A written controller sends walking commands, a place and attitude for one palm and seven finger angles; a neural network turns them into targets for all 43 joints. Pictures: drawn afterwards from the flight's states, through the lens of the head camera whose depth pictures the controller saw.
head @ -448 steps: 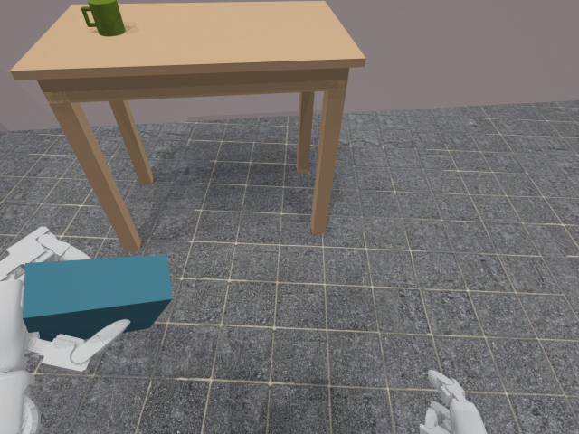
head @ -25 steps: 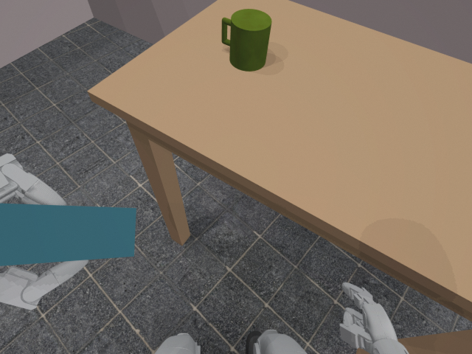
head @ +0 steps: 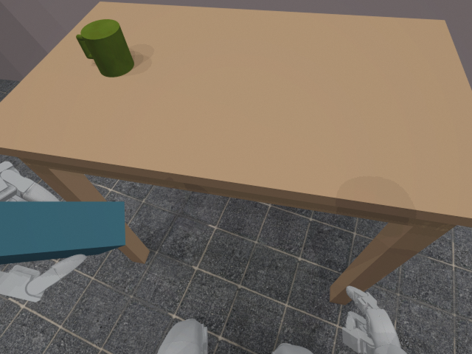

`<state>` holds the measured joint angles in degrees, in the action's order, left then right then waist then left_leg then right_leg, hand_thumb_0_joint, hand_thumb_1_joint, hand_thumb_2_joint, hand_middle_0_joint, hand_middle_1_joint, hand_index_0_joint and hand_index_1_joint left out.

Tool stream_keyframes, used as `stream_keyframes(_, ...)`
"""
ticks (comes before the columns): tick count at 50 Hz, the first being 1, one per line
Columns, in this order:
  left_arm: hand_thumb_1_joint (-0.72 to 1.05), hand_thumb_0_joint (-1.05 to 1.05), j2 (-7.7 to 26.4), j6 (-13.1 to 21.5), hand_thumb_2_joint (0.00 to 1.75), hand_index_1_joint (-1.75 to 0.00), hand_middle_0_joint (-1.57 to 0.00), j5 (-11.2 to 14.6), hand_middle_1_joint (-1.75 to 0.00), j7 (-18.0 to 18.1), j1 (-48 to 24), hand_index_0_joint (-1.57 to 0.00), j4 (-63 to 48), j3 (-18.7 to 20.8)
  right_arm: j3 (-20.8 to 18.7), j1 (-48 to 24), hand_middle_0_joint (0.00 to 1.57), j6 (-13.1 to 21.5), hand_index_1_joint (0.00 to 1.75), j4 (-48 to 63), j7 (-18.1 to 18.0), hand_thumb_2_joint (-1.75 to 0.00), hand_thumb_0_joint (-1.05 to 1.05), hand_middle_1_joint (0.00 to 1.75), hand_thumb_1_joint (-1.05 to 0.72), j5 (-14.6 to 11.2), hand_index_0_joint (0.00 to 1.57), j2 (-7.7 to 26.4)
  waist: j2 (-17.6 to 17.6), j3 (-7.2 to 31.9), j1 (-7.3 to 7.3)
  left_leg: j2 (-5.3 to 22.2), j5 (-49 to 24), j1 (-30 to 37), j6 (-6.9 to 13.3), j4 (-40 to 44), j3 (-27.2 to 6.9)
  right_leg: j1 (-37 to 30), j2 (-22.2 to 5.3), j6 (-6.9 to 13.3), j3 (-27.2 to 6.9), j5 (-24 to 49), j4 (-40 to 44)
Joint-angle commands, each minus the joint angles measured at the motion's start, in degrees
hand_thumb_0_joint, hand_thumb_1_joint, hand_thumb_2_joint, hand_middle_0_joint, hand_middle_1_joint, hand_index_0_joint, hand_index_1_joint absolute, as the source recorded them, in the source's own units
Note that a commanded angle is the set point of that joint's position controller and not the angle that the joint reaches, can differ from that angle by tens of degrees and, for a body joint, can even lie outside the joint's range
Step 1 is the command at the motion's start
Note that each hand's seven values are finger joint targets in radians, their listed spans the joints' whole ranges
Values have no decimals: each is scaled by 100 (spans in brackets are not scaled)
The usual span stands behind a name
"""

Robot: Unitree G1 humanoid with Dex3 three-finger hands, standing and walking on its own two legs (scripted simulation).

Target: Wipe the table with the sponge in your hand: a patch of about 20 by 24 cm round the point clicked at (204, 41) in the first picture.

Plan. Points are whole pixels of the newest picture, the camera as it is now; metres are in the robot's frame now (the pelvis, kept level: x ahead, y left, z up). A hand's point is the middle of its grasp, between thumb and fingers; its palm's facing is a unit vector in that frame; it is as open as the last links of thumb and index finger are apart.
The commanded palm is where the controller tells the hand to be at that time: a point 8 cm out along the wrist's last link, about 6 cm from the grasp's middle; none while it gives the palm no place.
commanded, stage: turn to face it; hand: left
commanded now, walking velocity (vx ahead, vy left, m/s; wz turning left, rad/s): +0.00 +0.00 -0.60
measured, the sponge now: (73, 233) +0.23 +0.20 +0.17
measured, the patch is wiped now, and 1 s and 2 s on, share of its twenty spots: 0.00 0.00 0.00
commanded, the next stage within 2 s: take the last steps up to it in 0.88 s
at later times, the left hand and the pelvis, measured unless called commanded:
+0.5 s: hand (72, 251) +0.21 +0.18 +0.18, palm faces +0.17 -0.87 -0.47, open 9.3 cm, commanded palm +0.17 +0.22 +0.19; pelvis -0.06 +0.00 +0.00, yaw -16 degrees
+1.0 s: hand (170, 271) +0.19 +0.07 +0.19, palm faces -0.14 -0.81 -0.57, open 9.3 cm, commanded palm +0.16 +0.14 +0.19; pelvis -0.12 -0.02 +0.00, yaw -30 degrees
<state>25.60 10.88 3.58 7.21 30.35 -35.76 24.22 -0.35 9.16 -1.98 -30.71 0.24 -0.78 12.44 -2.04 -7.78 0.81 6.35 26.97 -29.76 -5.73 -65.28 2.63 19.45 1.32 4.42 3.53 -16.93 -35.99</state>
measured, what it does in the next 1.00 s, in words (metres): walks backwards, turning right: left foot, then right foot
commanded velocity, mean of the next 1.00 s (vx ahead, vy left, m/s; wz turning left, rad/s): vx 0.01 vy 0.01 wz -0.45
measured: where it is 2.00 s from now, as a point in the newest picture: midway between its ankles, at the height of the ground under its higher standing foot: outside the picture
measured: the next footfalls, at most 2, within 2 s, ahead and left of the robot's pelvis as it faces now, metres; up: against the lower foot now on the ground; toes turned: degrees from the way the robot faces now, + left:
left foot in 0.40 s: -0.01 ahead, +0.14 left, +0.00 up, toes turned -8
right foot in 0.66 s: -0.06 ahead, -0.15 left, +0.00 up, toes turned -27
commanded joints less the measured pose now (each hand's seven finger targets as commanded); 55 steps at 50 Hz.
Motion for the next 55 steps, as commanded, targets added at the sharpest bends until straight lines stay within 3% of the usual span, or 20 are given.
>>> stream_keyframes(1, 10, 0, 710, 255, 130, -160, -120, 101, -160, 232, 302, -120, -289, 1030, -151, -468, 20, -30, 30, 798, -79, -90, 0, 30, -90, -10, 20, 379, 851, 1738, -125, -38, -343, -730, -58, -187, -300, -1943, -1515, 395, -1664, 3600, 1220)
stream_keyframes(9, 10, 0, 590, 202, 130, -160, -120, 40, -160, 202, -548, -120, -657, 261, -198, -497, 20, -32, 30, 901, -188, -90, 0, 30, -90, -9, 20, 683, 940, 1408, -309, -369, -126, 491, 184, 1603, -166, -936, -1436, 441, -2572, 1277, 2002)
stream_keyframes(16, 10, 0, 806, 259, 130, -160, -120, -69, -160, 176, -723, -120, -935, 418, -185, -330, 20, -29, 30, 905, -107, -90, 0, 30, -90, 69, 20, 597, 565, 1532, -357, -523, -223, 1695, 372, 3440, -12, -311, -1193, 260, -2925, 378, 2054)
stream_keyframes(18, 10, 0, 762, 338, 130, -160, -120, -53, -160, 118, -674, -120, -871, 425, -191, -215, 20, -9, 30, 892, -99, -90, 0, 30, -90, 60, 20, 614, 184, 1619, -245, -117, -605, 2748, 578, 4413, -85, 387, -718, -89, -2550, 237, 1466)
stream_keyframes(20, 10, 0, 735, 417, 130, -160, -120, -97, -160, 55, -828, -120, -965, 484, -229, -390, 20, 49, 30, 1040, -124, -90, 0, 30, -90, 85, 20, 710, -1365, 1246, -258, 1465, -1269, 2834, 1204, 4910, -1291, 1417, 152, -513, -1329, -728, -580)
stream_keyframes(22, 10, 0, 947, 426, 130, -160, -120, -161, -160, 95, -765, -120, -834, 738, -252, -367, 20, 206, 30, 1049, -121, -90, 0, 30, -90, -43, 20, 497, -1347, 1398, -385, 2026, -2439, 2155, 1458, 4813, -948, 1242, 73, -702, -642, -920, -2916)
stream_keyframes(24, 10, 0, 514, 311, 130, -160, -120, -134, -160, 19, -610, -120, -725, 395, -242, -301, 20, 222, 30, 1024, -47, -90, 0, 30, -90, -12, 20, 578, -1221, 832, -277, 1849, -2667, 1575, 1430, 4591, -309, 1268, -244, -763, -571, -928, -2810)
stream_keyframes(27, 10, 0, 278, 238, 130, -160, -120, -94, -160, 27, -1220, -120, -920, -51, -202, -180, 20, 399, 30, 1008, -44, -90, 0, 30, -90, -129, 20, 684, -1030, 556, -210, 1499, -3164, 1791, 917, 4197, 592, 711, -218, -834, 82, -818, -1273)
stream_keyframes(31, 10, 0, 429, 181, 130, -160, -120, -184, -160, 76, -1622, -120, -730, -20, -244, -15, 20, 630, 30, 902, -42, -90, 0, 30, -90, -50, 20, 787, -772, 949, -196, 1233, -3064, 1756, 614, 2921, 617, -719, -24, -777, 465, 344, 447)
stream_keyframes(32, 10, 0, 581, 177, 130, -160, -120, -228, -160, 109, -1669, -120, -733, 74, -242, 35, 20, 654, 30, 874, -48, -90, 0, 30, -90, -80, 20, 727, -279, 1105, -175, 955, -2618, 1615, 475, 2166, 707, -1023, -377, -566, 26, 1171, 956)
stream_keyframes(34, 10, 0, 1177, 270, 130, -160, -120, -179, -160, 227, -1332, -120, -707, 723, -139, -401, 20, 658, 30, 1014, -98, -90, 0, 30, -90, -27, 20, 479, 1956, 1404, -312, -194, 1170, -126, 105, -32, 335, -1763, -2162, 442, -2707, 4929, 1270)
stream_keyframes(35, 10, 0, 1045, 233, 130, -160, -120, -114, -160, 216, -1021, -120, -639, 726, -193, -371, 20, 572, 30, 900, -118, -90, 0, 30, -90, -47, 20, 464, 1763, 1602, -288, -52, 862, 35, 143, -548, -302, -1587, -2188, 406, -2635, 4192, 1353)
stream_keyframes(36, 10, 0, 1091, 269, 130, -160, -120, -42, -160, 175, -631, -120, -892, 812, -233, -381, 20, 479, 30, 933, -106, -90, 0, 30, -90, -52, 20, 482, 1353, 1535, -292, -9, 568, 32, 154, -731, -459, -1394, -2061, 375, -2608, 3221, 1450)
stream_keyframes(38, 10, 0, 1160, 394, 130, -160, -120, 26, -160, 228, 218, -120, -1319, 1172, -85, -556, 20, 306, 30, 876, -49, -90, 0, 30, -90, -13, 20, 286, 395, 1957, -283, -53, 264, -156, 162, -291, -387, -1883, -1826, 555, -2101, 3417, 1042)
stream_keyframes(44, 10, 0, 1014, 473, 130, -160, -120, 26, -160, 282, 678, -120, -1487, 1356, -220, -433, 20, 317, 30, 817, -70, -90, 0, 30, -90, -1, 20, 418, 917, 2040, -224, -286, 2, 714, 234, 2031, 24, -1405, -1587, 543, -1864, 2741, 1197)
stream_keyframes(47, 10, 0, 829, 398, 130, -160, -120, 13, -160, 265, 698, -120, -1172, 1173, -267, -135, 20, 395, 30, 665, -124, -90, 0, 30, -90, -29, 20, 522, 665, 1985, -49, -301, -919, 1927, 337, 3644, 82, -651, -1348, 206, -1731, 1763, 1045)
stream_keyframes(48, 10, 0, 783, 421, 130, -160, -120, -6, -160, 247, 626, -120, -1135, 1082, -294, -114, 20, 441, 30, 678, -182, -90, 0, 30, -90, -11, 20, 556, 378, 1880, -48, -79, -1267, 2376, 446, 4122, -13, -223, -1049, -23, -1550, 1344, 743)
stream_keyframes(50, 10, 0, 692, 491, 130, -160, -120, -103, -160, 252, 452, -120, -1044, 968, -389, -200, 20, 499, 30, 728, -275, -90, 0, 30, -90, 7, 20, 764, -1281, 1494, -148, 1591, -2622, 2322, 1236, 4682, -1658, 735, -110, -543, -601, -1093, -889)
stream_keyframes(52, 10, 0, 833, 512, 130, -160, -120, -191, -160, 221, 195, -120, -738, 919, -355, -248, 20, 670, 30, 584, -308, -90, 0, 30, -90, 11, 20, 650, -1582, 1373, -161, 1741, -2398, 1605, 1579, 4797, -1465, 766, -120, -590, -443, -1256, -2569)
stream_keyframes(55, 10, 0, 202, 416, 130, -160, -120, -274, -160, 179, -605, -120, -803, 1, -328, -119, 20, 756, 30, 454, -261, -90, 0, 30, -90, -10, 20, 717, -1185, 869, -42, 1079, -2101, 1386, 1354, 4653, -567, 641, -269, -625, -63, -823, -1941)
